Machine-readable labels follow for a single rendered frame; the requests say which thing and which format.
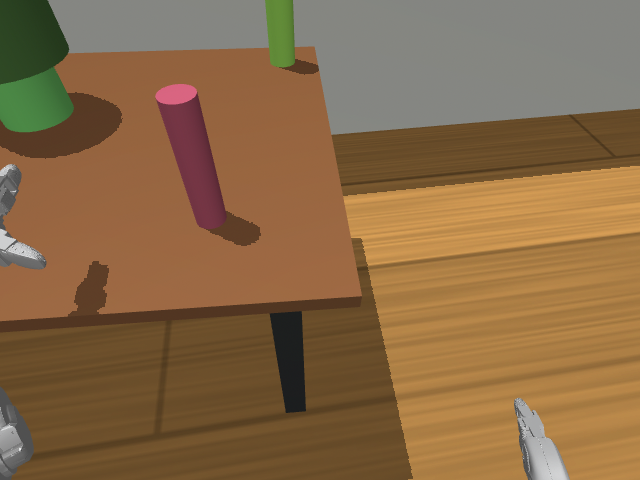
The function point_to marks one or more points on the table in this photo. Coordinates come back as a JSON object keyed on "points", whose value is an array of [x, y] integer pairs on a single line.
{"points": [[102, 199]]}

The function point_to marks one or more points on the left robot hand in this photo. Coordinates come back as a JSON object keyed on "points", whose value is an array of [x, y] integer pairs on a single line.
{"points": [[11, 250]]}

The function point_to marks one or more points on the right robot hand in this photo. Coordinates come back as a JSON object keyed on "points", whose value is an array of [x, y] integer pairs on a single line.
{"points": [[541, 457]]}

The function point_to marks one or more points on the left robot arm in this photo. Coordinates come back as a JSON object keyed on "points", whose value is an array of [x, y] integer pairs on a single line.
{"points": [[16, 445]]}

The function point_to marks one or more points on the potted plant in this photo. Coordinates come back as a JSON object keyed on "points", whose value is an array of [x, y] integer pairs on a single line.
{"points": [[32, 96]]}

